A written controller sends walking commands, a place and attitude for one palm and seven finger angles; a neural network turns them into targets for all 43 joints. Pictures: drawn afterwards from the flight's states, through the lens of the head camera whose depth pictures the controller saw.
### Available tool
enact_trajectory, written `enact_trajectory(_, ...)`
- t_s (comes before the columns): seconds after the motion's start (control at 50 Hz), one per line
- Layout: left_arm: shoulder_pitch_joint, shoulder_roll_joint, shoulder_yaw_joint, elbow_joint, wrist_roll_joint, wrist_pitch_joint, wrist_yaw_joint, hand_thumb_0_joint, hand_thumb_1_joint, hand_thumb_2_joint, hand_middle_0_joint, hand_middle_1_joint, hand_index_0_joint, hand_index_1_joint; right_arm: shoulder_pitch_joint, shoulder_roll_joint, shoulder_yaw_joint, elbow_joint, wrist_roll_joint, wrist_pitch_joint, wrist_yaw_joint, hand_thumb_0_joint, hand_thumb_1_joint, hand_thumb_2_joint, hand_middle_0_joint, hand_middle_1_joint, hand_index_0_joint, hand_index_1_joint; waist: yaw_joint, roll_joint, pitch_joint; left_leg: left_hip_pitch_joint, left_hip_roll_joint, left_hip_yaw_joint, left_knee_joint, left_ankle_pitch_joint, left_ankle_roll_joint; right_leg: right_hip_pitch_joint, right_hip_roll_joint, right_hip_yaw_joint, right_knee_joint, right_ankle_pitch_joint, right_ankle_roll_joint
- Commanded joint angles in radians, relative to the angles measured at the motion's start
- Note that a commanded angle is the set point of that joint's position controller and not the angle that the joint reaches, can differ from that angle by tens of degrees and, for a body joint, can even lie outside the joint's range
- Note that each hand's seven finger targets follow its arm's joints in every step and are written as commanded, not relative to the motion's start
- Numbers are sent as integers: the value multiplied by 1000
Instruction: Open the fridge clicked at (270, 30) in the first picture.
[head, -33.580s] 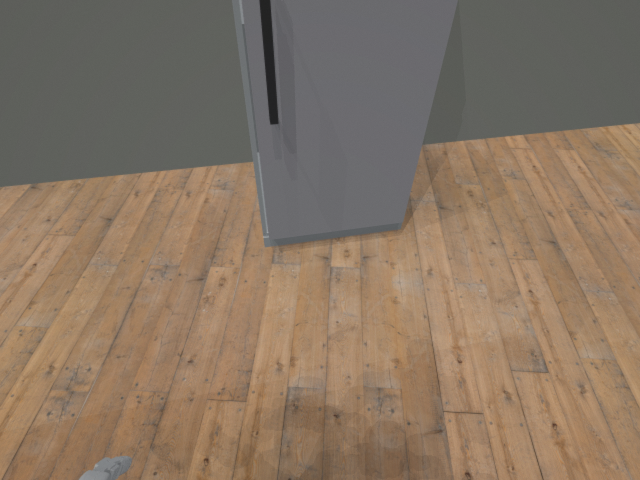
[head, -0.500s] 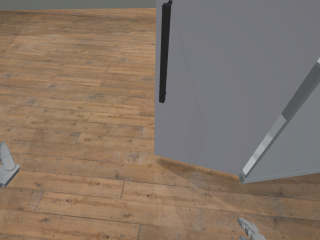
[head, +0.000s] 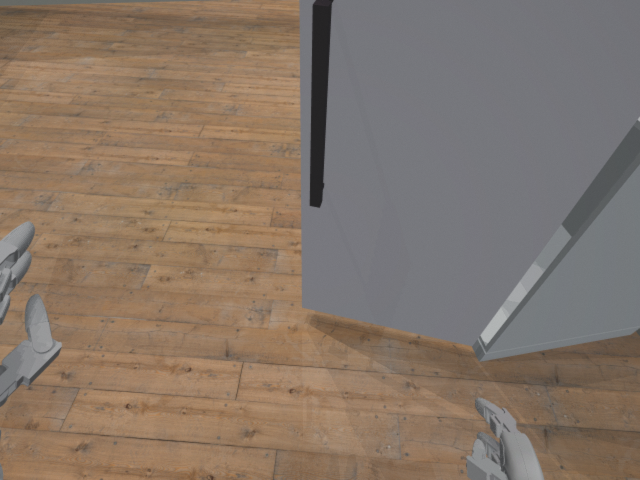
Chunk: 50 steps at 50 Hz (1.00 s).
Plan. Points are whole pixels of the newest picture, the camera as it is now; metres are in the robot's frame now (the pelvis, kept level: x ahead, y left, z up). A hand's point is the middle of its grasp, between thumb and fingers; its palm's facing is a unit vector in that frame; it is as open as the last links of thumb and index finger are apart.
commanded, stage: let the arm hang, fingers relaxed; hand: left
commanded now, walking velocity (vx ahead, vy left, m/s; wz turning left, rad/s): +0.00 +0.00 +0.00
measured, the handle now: (321, 117) +0.71 +0.04 +0.08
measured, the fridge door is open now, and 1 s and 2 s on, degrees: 66 66 66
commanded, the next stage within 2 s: look to check the result in 1.08 s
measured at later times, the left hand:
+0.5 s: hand out of the picture -0.02 +0.22 -0.17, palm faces -0.01 -0.97 -0.23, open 7.3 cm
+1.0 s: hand out of the picture +0.07 +0.23 -0.15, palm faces -0.04 -0.96 -0.28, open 7.4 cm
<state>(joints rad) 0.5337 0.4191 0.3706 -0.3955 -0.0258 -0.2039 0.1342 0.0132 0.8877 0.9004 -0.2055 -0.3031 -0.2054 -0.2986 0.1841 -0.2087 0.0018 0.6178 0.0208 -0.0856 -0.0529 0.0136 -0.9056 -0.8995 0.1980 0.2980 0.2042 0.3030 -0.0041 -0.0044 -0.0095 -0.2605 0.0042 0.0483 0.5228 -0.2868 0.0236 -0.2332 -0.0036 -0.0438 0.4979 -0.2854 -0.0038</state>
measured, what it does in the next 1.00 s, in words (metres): stands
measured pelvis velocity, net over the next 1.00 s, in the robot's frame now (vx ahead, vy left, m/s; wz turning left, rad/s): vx -0.01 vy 0.01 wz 0.00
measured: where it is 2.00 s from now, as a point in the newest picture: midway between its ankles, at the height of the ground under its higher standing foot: outside the picture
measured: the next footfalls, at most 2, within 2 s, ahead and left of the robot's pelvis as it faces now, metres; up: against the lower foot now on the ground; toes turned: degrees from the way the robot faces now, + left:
none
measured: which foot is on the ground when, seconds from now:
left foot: down 0.00-1.00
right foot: down 0.00-1.00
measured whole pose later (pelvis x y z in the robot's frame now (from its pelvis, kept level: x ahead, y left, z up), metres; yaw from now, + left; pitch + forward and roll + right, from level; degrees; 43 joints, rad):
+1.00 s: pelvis -0.01 +0.01 +0.01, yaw +0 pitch -1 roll +0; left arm 0.13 0.28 -0.01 1.10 0.02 -0.02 0.00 0.01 0.90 0.90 -0.20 -0.30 -0.20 -0.30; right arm 0.17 -0.28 0.00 1.08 -0.02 -0.01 0.00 0.01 -0.91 -0.90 0.20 0.30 0.20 0.30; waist -0.01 0.00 0.03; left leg -0.14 -0.04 0.06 0.35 -0.19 0.05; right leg -0.13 -0.04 -0.04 0.36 -0.21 0.02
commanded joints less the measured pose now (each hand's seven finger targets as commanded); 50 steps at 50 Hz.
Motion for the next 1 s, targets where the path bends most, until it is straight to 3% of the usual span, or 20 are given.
enact_trajectory(0.0, -103, -16, -258, 515, 70, 192, -132, 0, 900, 900, -200, -300, -200, -300, -41, -247, -92, 17, -23, -8, 61, 0, -900, -900, 200, 300, 200, 300, -17, 59, -56, -46, 122, -119, 23, 238, 15, -82, -131, 68, 45, 159, -29)
enact_trajectory(0.04, -156, 0, -268, 603, 67, 187, -142, 0, 900, 900, -200, -300, -200, -300, -39, -235, -67, 12, -35, 19, 61, 0, -900, -900, 200, 300, 200, 300, 1, 2, -53, -132, 112, -161, -9, 56, 43, -73, -128, 67, 22, -2, -35)
enact_trajectory(0.1, -254, 45, -290, 764, 66, 186, -140, 0, 900, 900, -200, -300, -200, -300, -29, -235, -58, 28, -47, 42, 58, 0, -900, -900, 200, 300, 200, 300, -13, -191, -37, -88, 65, -143, 34, 125, 30, -70, -164, 130, -39, 59, -71)
enact_trajectory(0.14, -299, 53, -305, 871, 59, 189, -134, 0, 900, 900, -200, -300, -200, -300, -10, -235, -53, 58, -51, 54, 54, 0, -900, -900, 200, 300, 200, 300, -21, -177, -54, -33, 48, -125, 36, 178, 23, -55, -180, 146, -44, 136, -85)
enact_trajectory(0.24, -298, 40, -332, 1101, 45, 192, -124, 0, 900, 900, -200, -300, -200, -300, -14, -233, -31, 157, -48, 56, 47, 0, -900, -900, 200, 300, 200, 300, 9, 114, -71, -31, 85, -169, -102, 232, 35, 77, -107, 99, -27, 115, -35)
enact_trajectory(0.34, -279, 10, -338, 1264, 39, 189, -123, 0, 900, 900, -200, -300, -200, -300, 31, -201, -28, 242, -41, 63, 36, 0, -900, -900, 200, 300, 200, 300, 4, 180, -60, 9, 86, -160, -141, 147, 29, 99, -105, 92, -95, 99, -44)
enact_trajectory(0.38, -281, 3, -341, 1308, 37, 191, -125, 0, 900, 900, -200, -300, -200, -300, 38, -198, -29, 270, -40, 68, 35, 0, -900, -900, 200, 300, 200, 300, 5, 171, -14, -12, 92, -164, -175, 74, 29, 91, -100, 86, -120, 64, -44)
enact_trajectory(0.4, -281, 14, -341, 1325, 39, 187, -124, 0, 900, 900, -200, -300, -200, -300, 46, -206, -32, 274, -37, 69, 33, 0, -900, -900, 200, 300, 200, 300, 7, 100, -11, -10, 95, -167, -171, 90, 31, 100, -101, 88, -133, 81, -45)
enact_trajectory(0.48, -295, 0, -349, 1389, 37, 185, -125, 0, 900, 900, -200, -300, -200, -300, 59, -216, -37, 319, -37, 71, 32, 0, -900, -900, 200, 300, 200, 300, -2, 57, 22, 20, 103, -167, -208, 44, 31, 64, -104, 87, -161, 51, -43)
enact_trajectory(0.56, -304, 6, -349, 1426, 37, 180, -124, 0, 900, 900, -200, -300, -200, -300, 61, -216, -37, 354, -36, 65, 32, 0, -900, -900, 200, 300, 200, 300, 2, -2, 10, 52, 107, -161, -217, 115, 32, 78, -109, 87, -164, 102, -38)
enact_trajectory(0.64, -324, 20, -348, 1445, 37, 176, -121, 0, 900, 900, -200, -300, -200, -300, 46, -221, -35, 380, -36, 62, 33, 0, -900, -900, 200, 300, 200, 300, 2, -24, 18, 74, 109, -149, -225, 181, 31, 84, -114, 87, -163, 150, -34)
enact_trajectory(0.94, -398, 45, -343, 1455, 39, 172, -121, 0, 900, 900, -200, -300, -200, -300, -20, -239, -33, 420, -37, 58, 39, 0, -900, -900, 200, 300, 200, 300, 2, 22, 32, 95, 107, -142, -267, 208, 18, 107, -123, 94, -192, 157, -24)
enact_trajectory(0.98, -402, 44, -341, 1456, 38, 169, -120, 0, 900, 900, -200, -300, -200, -300, -25, -241, -33, 422, -37, 56, 38, 0, -900, -900, 200, 300, 200, 300, 1, 16, 11, 112, 107, -142, -263, 235, 18, 119, -124, 96, -192, 183, -25)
